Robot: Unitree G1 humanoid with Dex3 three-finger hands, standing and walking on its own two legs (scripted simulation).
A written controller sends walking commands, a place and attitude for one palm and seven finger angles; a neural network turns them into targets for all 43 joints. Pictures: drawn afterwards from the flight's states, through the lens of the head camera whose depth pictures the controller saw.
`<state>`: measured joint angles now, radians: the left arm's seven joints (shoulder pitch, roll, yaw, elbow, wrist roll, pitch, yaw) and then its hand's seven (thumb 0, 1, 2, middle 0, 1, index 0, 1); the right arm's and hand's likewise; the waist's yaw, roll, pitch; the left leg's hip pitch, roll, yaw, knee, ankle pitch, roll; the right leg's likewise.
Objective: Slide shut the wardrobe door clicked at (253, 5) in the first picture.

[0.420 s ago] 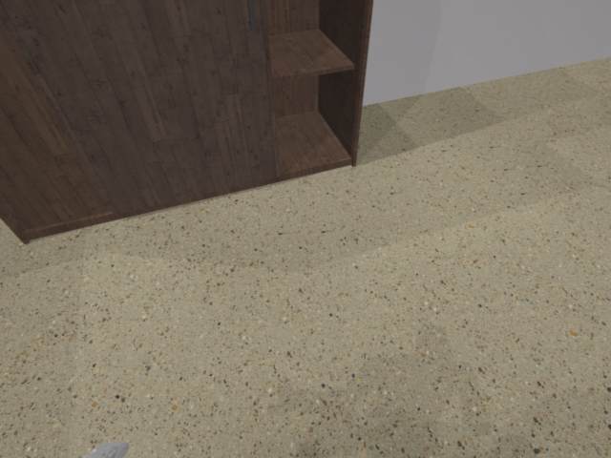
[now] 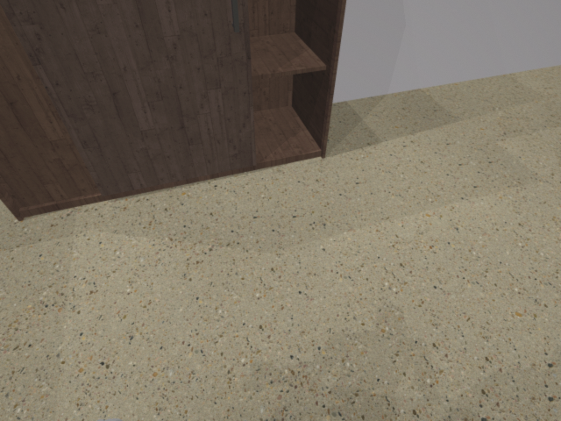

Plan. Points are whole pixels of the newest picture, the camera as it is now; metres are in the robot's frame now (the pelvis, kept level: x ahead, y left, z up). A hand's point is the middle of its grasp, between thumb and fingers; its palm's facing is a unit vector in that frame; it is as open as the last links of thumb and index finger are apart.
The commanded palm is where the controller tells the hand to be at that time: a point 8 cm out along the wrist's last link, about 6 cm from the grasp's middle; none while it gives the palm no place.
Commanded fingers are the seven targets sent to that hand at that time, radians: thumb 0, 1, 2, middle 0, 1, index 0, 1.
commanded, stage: stand and wait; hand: left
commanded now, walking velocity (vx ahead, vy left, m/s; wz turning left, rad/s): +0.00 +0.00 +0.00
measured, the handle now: (233, 2) +1.43 +0.26 +0.08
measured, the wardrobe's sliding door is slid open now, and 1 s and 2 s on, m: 0.40 0.40 0.40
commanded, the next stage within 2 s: look at it before walking up in 0.40 s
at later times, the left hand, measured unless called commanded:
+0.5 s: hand out of the picture +0.06 +0.26 -0.15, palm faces -0.03 -0.94 -0.34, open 7.4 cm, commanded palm none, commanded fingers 0.00 0.90 0.90 -0.20 -0.30 -0.20 -0.30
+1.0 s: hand out of the picture +0.05 +0.26 -0.15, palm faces -0.04 -0.94 -0.34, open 7.4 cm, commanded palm none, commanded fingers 0.00 0.90 0.90 -0.20 -0.30 -0.20 -0.30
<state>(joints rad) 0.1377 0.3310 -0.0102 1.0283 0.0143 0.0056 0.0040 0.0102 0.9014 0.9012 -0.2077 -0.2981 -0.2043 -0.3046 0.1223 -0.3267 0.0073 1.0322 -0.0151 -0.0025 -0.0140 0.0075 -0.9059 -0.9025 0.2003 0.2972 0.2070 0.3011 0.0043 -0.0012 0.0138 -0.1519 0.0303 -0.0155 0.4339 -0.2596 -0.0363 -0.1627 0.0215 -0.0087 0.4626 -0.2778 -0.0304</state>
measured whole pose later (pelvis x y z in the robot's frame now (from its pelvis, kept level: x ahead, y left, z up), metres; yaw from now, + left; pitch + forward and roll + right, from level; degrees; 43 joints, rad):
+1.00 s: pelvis -0.02 +0.01 +0.01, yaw +0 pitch -2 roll +0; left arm 0.15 0.34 -0.02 1.09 0.02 0.00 0.00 0.01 0.90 0.90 -0.21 -0.30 -0.20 -0.30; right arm 0.13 -0.34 0.01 1.11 -0.01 -0.01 0.00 0.01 -0.91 -0.90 0.20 0.30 0.21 0.30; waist 0.00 -0.01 0.03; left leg -0.14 0.01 0.00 0.37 -0.20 -0.02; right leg -0.14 0.01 0.00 0.38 -0.21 -0.01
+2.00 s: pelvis +0.26 +0.03 -0.01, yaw -13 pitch -1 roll +1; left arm 0.32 0.19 0.07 1.05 0.04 -0.01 0.00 0.01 0.91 0.90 -0.20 -0.30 -0.20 -0.30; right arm 0.22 -0.15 -0.06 1.03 -0.02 -0.08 -0.03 -0.02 -0.95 -0.90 0.20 0.30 0.21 0.30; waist 0.03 -0.04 0.02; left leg -0.27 0.05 0.20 0.54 -0.26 0.04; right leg -0.51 -0.07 -0.04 1.20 -0.34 -0.04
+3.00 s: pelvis +0.69 -0.08 +0.00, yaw -25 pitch +0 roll +0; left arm 0.17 0.18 0.08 1.02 0.04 0.02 -0.03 0.01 0.92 0.90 -0.20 -0.30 -0.19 -0.30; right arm 0.42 -0.10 -0.03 1.12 -0.02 -0.08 -0.02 0.01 -0.92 -0.90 0.20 0.30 0.20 0.30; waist -0.02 -0.02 0.06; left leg 0.03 0.06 0.31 0.32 -0.33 0.01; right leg -0.62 -0.10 -0.10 0.88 -0.14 0.00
